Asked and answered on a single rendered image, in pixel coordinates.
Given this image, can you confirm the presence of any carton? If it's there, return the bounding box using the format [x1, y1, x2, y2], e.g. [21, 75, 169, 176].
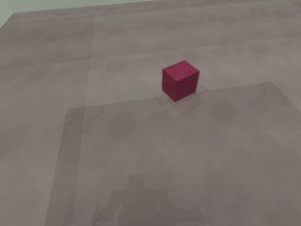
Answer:
[162, 60, 200, 102]

